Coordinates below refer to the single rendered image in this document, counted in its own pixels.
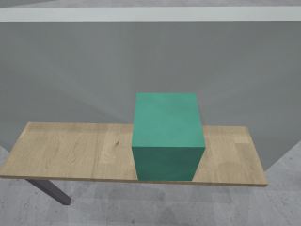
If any table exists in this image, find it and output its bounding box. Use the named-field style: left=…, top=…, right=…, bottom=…
left=0, top=121, right=269, bottom=205

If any carton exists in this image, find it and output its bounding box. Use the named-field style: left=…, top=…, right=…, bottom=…
left=131, top=92, right=206, bottom=182

